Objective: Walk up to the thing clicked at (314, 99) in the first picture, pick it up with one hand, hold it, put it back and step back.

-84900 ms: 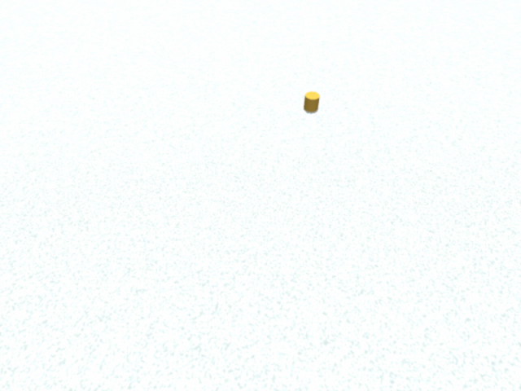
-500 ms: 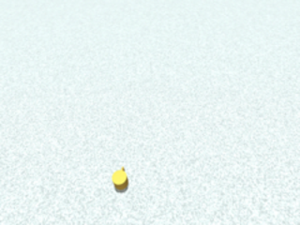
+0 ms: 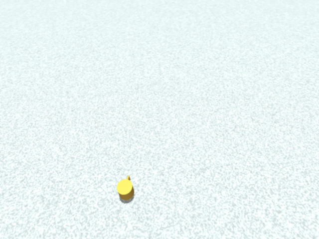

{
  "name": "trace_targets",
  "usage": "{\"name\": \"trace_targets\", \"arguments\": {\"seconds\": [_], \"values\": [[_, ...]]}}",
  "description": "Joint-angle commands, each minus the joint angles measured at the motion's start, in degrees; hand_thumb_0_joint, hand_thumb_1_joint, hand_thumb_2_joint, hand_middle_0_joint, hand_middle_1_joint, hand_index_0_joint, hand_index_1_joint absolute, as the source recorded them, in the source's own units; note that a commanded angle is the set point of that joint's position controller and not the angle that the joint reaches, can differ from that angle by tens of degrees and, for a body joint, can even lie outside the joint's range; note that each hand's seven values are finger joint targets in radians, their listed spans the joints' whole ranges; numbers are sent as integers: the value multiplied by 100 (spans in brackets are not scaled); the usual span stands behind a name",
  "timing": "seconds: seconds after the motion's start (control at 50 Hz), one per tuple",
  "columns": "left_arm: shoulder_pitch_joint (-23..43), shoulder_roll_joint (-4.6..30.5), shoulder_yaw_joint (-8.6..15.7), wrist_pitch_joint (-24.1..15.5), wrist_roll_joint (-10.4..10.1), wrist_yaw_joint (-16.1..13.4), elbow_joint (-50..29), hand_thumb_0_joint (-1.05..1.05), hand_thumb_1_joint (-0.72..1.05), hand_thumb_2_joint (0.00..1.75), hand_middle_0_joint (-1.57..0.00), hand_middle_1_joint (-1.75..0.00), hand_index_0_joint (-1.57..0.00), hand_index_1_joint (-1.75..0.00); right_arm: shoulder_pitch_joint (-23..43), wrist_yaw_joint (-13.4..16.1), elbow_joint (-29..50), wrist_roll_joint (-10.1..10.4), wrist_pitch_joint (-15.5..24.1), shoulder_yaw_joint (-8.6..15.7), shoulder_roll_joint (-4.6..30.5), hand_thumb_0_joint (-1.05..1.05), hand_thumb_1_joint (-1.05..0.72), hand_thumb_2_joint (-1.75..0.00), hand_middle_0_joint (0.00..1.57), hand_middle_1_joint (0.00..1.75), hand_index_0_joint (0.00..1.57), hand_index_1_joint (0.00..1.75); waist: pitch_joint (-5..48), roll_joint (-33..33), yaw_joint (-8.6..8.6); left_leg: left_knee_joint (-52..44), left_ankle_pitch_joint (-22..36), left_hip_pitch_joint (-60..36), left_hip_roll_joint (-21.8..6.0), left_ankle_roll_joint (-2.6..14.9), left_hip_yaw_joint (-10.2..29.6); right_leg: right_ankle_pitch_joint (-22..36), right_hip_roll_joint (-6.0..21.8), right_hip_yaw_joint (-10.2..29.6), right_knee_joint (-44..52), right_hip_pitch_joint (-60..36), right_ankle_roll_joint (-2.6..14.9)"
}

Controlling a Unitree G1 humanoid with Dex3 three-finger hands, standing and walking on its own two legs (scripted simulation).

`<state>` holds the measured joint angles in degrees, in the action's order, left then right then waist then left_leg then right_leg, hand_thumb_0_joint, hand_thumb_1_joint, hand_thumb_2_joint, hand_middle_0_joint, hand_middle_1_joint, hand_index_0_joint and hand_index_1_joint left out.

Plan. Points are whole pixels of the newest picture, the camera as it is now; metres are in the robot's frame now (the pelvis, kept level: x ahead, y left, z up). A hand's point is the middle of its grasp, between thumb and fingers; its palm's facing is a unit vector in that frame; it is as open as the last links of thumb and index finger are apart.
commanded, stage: stand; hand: left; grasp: from above
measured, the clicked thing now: (126, 186) +0.53 +0.23 -0.73
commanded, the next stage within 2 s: step back in 1.28 s
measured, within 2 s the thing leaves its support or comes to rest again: neither
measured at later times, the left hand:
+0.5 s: hand out of the picture +0.07 +0.24 -0.16, palm faces +0.03 -0.94 -0.34, open 7.3 cm
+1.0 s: hand out of the picture +0.07 +0.25 -0.15, palm faces +0.02 -0.94 -0.34, open 7.3 cm
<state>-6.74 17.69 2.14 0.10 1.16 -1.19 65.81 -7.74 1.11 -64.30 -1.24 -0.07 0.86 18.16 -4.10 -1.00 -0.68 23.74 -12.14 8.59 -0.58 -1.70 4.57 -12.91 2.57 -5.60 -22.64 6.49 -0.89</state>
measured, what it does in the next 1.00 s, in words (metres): stands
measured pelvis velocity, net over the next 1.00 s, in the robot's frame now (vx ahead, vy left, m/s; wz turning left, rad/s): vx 0.01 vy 0.00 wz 0.00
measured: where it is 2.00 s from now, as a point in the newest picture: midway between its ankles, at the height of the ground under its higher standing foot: outside the picture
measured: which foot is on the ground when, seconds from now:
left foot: down 0.00-1.00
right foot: down 0.00-1.00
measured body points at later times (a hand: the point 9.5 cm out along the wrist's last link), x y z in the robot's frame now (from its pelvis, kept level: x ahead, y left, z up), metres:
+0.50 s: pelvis +0.01 +0.00 +0.00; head +0.02 -0.01 +0.45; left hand +0.07 +0.29 -0.13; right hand +0.08 -0.30 -0.14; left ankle +0.01 +0.14 -0.74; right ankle -0.01 -0.13 -0.74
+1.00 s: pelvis +0.01 +0.00 +0.00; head +0.01 -0.01 +0.45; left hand +0.07 +0.29 -0.13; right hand +0.08 -0.30 -0.13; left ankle +0.01 +0.14 -0.74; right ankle -0.01 -0.13 -0.74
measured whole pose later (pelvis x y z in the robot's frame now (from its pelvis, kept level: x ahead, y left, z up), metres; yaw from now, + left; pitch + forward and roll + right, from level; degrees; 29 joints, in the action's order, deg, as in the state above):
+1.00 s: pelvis +0.01 +0.00 +0.00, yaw +0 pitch -3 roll +0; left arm -6.6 18.7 1.8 -0.4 1.0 -0.3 65.7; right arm -6.9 0.6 -64.9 -0.9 0.3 0.0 18.9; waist -2.7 -0.7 -0.4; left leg 20.6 -10.9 7.3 -0.9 -2.0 4.7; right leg -11.9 2.2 -5.8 -19.9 5.3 -0.6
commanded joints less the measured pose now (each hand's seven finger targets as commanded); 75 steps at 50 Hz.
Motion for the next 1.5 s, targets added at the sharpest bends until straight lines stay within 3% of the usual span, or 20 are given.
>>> {"name": "trace_targets", "arguments": {"seconds": [0.0, 0.14, 0.22, 0.28, 0.52, 0.62, 1.06, 1.16, 1.24, 1.26, 1.28, 1.32, 1.34, 1.36, 1.38, 1.4, 1.42, 1.44, 1.48], "values": [[174, 1191, 202, -74, 11, -53, -301, 0, 90, 90, -20, -30, -20, -30, 223, 66, 334, 15, 108, 175, 1130, 0, -90, -90, 20, 30, 20, 30, 410, -35, -50, -395, 1121, 182, -528, 278, 382, 629, 520, 566, 432, -264, 133], [248, 1192, 201, -87, -6, -36, -297, 0, 90, 90, -20, -30, -20, -30, 226, 66, 305, 13, 127, 150, 1132, 0, -90, -90, 20, 30, 20, 30, 489, 43, -29, -352, 1437, 143, -540, 268, 308, 939, 533, 550, 405, -364, 125], [293, 1207, 196, -75, -3, -26, -276, 0, 90, 90, -20, -30, -20, -30, 294, 56, 286, 30, 106, 147, 1132, 0, -90, -90, 20, 30, 20, 30, 364, 56, -24, -467, 897, 265, -514, 257, 333, 468, 512, 549, 533, -320, 121], [328, 1237, 197, -97, 9, -13, -285, 0, 90, 90, -20, -30, -20, -30, 322, 46, 301, 26, 104, 158, 1131, 0, -90, -90, 20, 30, 20, 30, 360, 145, -14, -467, 917, 198, -518, 257, 331, 418, 532, 581, 597, -281, 135], [286, 1255, 186, -146, -23, -10, -323, 0, 90, 90, -20, -30, -20, -30, 292, 35, 284, 33, 129, 137, 1185, 0, -90, -90, 20, 30, 20, 30, 604, 96, 12, -393, 1489, 0, -562, 272, 281, 1195, 575, 560, 532, -449, 124], [271, 1269, 177, -127, -11, 2, -315, 0, 90, 90, -20, -30, -20, -30, 341, 32, 269, 38, 118, 130, 1191, 0, -90, -90, 20, 30, 20, 30, 467, -2, -23, -522, 1219, 132, -564, 252, 310, 750, 547, 521, 601, -411, 134], [221, 1330, 173, -135, -27, 38, -357, 0, 90, 90, -20, -30, -20, -30, 269, 3, 260, 35, 130, 118, 1239, 0, -90, -90, 20, 30, 20, 30, 358, 23, 9, -653, 757, 258, -557, 270, 336, 380, 562, 565, 656, -328, 159], [200, 1302, 145, -159, -32, 43, -384, 0, 90, 90, -20, -30, -20, -30, 244, -3, 264, 44, 152, 117, 1280, 0, -90, -90, 20, 30, 20, 30, 534, 24, 12, -563, 1221, 138, -583, 261, 328, 785, 587, 579, 602, -421, 163], [149, 1325, 138, -150, -40, 42, -386, 0, 90, 90, -20, -30, -20, -30, 263, -3, 257, 46, 144, 101, 1271, 0, -90, -90, 20, 30, 20, 30, 469, 4, -17, -612, 1117, 152, -582, 259, 342, 701, 583, 560, 606, -383, 156], [108, 1779, 418, -119, -170, 8, -494, 0, 90, 90, -20, -30, -20, -30, 525, -45, 483, 34, 30, 222, 1519, 0, -90, -90, 20, 30, 20, 30, -174, 52, 14, 20, 1934, 679, -375, 403, 278, 1598, 549, 634, 197, -11, 243], [-8, 1777, 454, -110, -186, -17, -586, 0, 90, 90, -20, -30, -20, -30, 413, -49, 573, 71, -3, 217, 1408, 0, -90, -90, 20, 30, 20, 30, 42, 106, 26, 344, 2146, 627, -321, 403, 129, 2031, 644, 645, 76, -114, 367], [-44, 1826, 510, -78, -184, -44, -730, 0, 90, 90, -20, -30, -20, -30, 251, -48, 670, 114, -55, 236, 1312, 0, -90, -90, 20, 30, 20, 30, 296, 376, 45, 1099, 1707, 559, -2, 350, -164, 2392, 1034, 918, 162, -33, 764], [137, 1890, 530, -63, -144, -47, -892, 0, 90, 90, -20, -30, -20, -30, 123, -57, 715, 119, -103, 295, 1332, 0, -90, -90, 20, 30, 20, 30, 484, 687, 93, 1757, 714, 594, 199, 303, -312, 2449, 1414, 1231, 238, 47, 1055], [393, 1923, 533, -61, -83, -59, -1076, 0, 90, 90, -20, -30, -20, -30, -6, -70, 761, 93, -167, 360, 1339, 0, -90, -90, 20, 30, 20, 30, 612, 963, 156, 2427, -845, 666, 356, 316, -298, 2404, 1826, 1550, 289, 278, 1351], [552, 1936, 565, -61, -12, -72, -1239, 0, 90, 90, -20, -30, -20, -30, -178, -95, 824, 82, -235, 404, 1392, 0, -90, -90, 20, 30, 20, 30, 601, 1120, 215, 2997, -1611, 789, 254, 377, -94, 2242, 2101, 1721, 275, 511, 1545], [744, 1965, 581, -57, 34, -86, -1364, 0, 90, 90, -20, -30, -20, -30, -367, -118, 877, 91, -278, 449, 1442, 0, -90, -90, 20, 30, 20, 30, 549, 1141, 342, 3197, -1778, 710, 71, 454, 175, 2121, 2195, 1705, 184, 896, 1563], [909, 1921, 576, -52, 37, -87, -1455, 0, 90, 90, -20, -30, -20, -30, -420, -144, 923, 120, -291, 483, 1450, 0, -90, -90, 20, 30, 20, 30, 520, 1094, 416, 3225, -1779, 656, 64, 520, 196, 2063, 2037, 1430, 26, 1100, 1485], [1053, 1907, 559, -46, 56, -92, -1544, 0, 90, 90, -20, -30, -20, -30, -496, -170, 982, 127, -297, 491, 1419, 0, -90, -90, 20, 30, 20, 30, 483, 1238, 481, 3104, -1695, 725, 33, 557, 149, 2063, 1914, 1270, -123, 1141, 1367], [982, 1811, 520, -25, 67, -102, -1646, 0, 90, 90, -20, -30, -20, -30, -563, -178, 1045, 124, -242, 481, 1363, 0, -90, -90, 20, 30, 20, 30, 554, 1184, 420, 1903, -993, 860, -47, 507, -89, 2083, 1501, 957, -709, 685, 1003]]}}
